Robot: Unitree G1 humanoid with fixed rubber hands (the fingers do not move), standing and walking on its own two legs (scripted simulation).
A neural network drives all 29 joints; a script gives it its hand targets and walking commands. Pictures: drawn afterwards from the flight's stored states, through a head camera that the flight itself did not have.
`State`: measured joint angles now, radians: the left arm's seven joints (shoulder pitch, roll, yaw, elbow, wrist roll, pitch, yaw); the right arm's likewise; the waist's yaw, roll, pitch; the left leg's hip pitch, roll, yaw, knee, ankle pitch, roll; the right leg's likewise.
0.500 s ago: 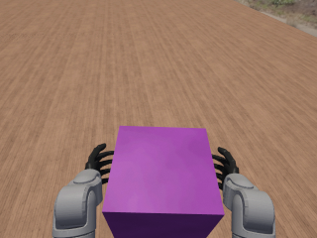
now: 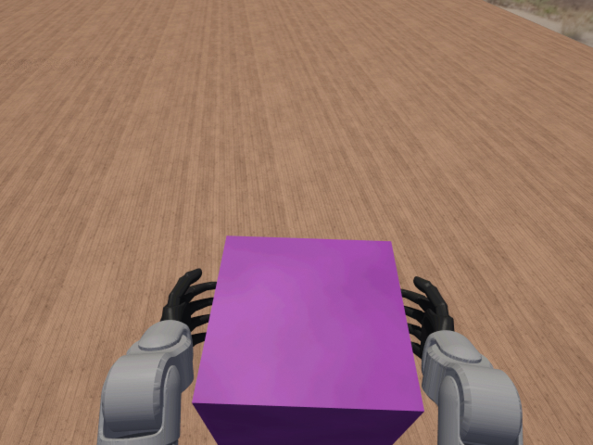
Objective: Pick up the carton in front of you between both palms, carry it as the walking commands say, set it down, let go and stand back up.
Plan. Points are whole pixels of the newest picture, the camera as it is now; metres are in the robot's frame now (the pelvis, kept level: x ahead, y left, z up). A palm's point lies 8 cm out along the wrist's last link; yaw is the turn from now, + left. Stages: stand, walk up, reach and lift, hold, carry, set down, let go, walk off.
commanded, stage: carry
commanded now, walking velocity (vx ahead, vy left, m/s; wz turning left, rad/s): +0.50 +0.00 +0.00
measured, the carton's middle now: (304, 355) +0.27 +0.00 +0.02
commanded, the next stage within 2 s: none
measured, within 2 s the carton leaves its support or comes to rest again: neither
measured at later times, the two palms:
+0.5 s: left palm (220, 165) +0.61 +0.16 +0.09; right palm (381, 169) +0.60 -0.14 +0.10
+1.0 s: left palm (238, 110) +0.83 +0.16 +0.10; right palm (368, 111) +0.83 -0.14 +0.10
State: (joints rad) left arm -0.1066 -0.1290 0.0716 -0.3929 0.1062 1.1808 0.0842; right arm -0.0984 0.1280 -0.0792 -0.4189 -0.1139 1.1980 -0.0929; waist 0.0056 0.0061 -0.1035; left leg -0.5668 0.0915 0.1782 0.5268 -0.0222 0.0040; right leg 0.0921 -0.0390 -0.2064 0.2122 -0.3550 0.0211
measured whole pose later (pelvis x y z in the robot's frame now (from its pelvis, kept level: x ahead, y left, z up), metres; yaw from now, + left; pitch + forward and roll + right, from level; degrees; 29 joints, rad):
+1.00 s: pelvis +0.57 +0.00 +0.00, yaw +0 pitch +2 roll +0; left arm -0.14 -0.13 0.10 -0.35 0.12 1.19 0.08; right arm -0.14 0.13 -0.09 -0.35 -0.12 1.20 -0.09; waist 0.00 -0.02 -0.11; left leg -0.29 0.07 0.17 0.47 -0.21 0.00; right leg -0.19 -0.06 -0.20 0.46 -0.31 -0.01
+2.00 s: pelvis +0.56 +0.01 +0.00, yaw -1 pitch +2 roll +0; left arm -0.15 -0.13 0.12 0.08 0.23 0.84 0.03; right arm -0.15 0.13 -0.13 0.08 -0.23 0.84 -0.02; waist 0.00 0.00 -0.12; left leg -0.30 0.08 0.19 0.50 -0.22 0.01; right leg -0.21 -0.07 -0.18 0.49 -0.31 0.00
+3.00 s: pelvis +0.52 +0.02 +0.01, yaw -5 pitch -9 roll +0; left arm -0.28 -0.16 0.23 0.26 0.31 0.74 -0.01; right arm -0.29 0.16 -0.25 0.31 -0.30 0.70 0.01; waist 0.00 -0.02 0.03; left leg -0.10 -0.01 -0.02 0.40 -0.14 0.00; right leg -0.05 0.02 0.06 0.42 -0.22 0.00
